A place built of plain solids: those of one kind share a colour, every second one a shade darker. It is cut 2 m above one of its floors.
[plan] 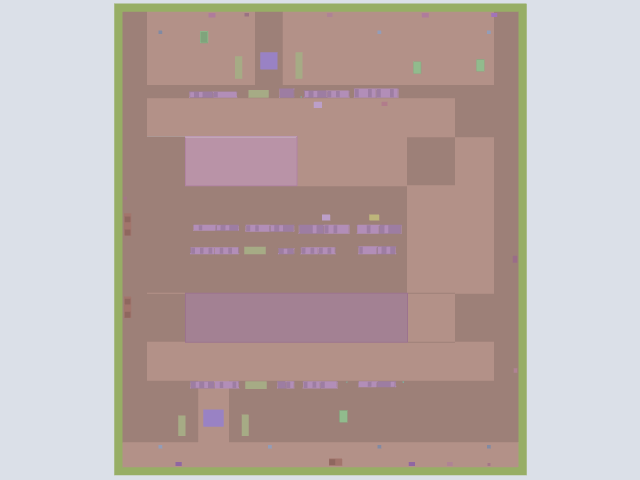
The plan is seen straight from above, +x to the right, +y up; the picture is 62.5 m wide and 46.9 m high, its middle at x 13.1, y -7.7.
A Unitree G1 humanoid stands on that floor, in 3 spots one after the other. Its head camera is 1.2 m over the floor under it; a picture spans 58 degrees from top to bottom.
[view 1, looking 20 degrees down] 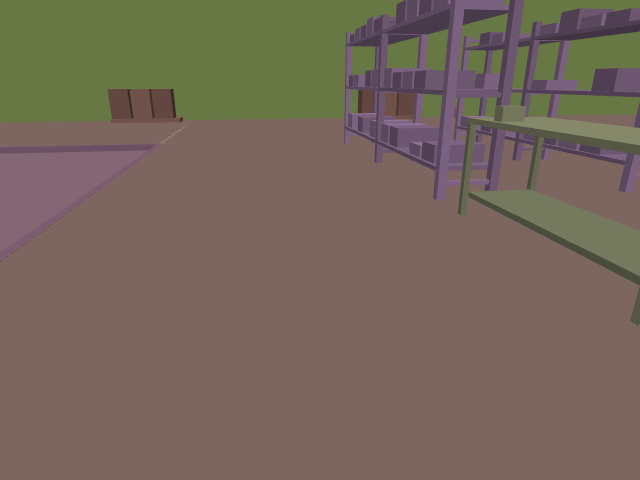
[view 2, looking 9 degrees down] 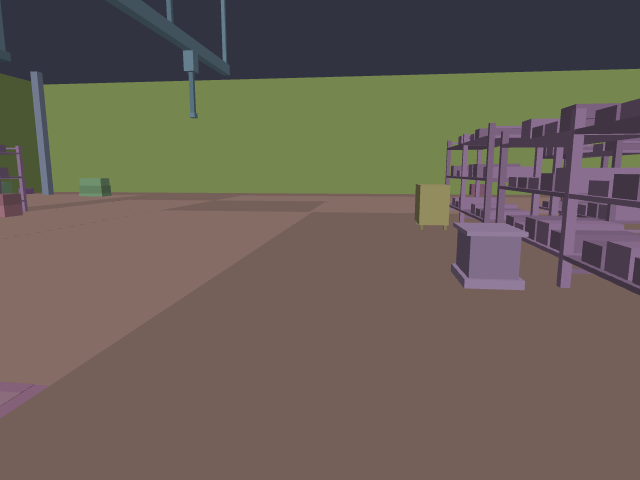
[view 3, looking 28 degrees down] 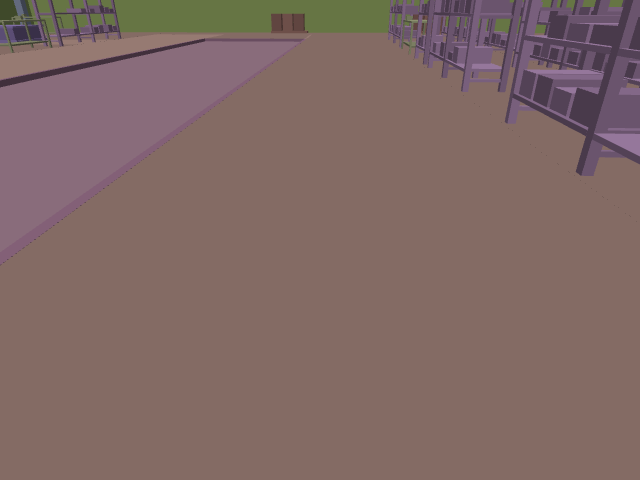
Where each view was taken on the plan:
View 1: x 9.48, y -11.05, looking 171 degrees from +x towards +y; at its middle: floor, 3.51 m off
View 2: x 8.80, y -4.25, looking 7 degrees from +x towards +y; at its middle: floor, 7.67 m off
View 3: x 22.20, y -11.05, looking -177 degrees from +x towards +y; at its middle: floor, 2.55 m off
